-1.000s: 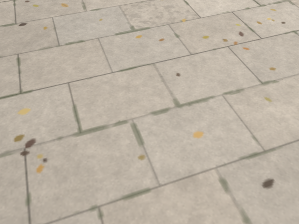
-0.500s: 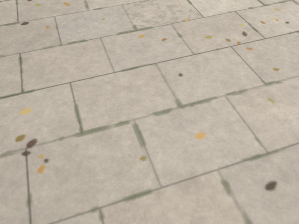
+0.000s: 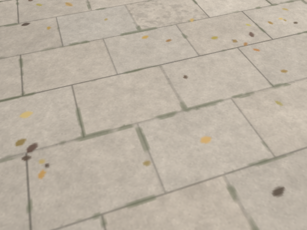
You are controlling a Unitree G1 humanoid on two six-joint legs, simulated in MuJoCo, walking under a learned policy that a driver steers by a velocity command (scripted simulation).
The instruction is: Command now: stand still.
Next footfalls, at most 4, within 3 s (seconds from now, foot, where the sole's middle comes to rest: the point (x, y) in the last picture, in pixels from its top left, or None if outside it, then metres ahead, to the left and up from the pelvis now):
0.96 left None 0.18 0.13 -0.78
1.48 right None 0.52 -0.01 -0.78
2.04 left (129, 168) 0.83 0.16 -0.78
2.60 right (160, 120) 1.15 -0.01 -0.78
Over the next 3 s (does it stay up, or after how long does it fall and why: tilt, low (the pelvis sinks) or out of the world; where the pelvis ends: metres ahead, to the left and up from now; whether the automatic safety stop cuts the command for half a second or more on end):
stays up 1.15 0.09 0.00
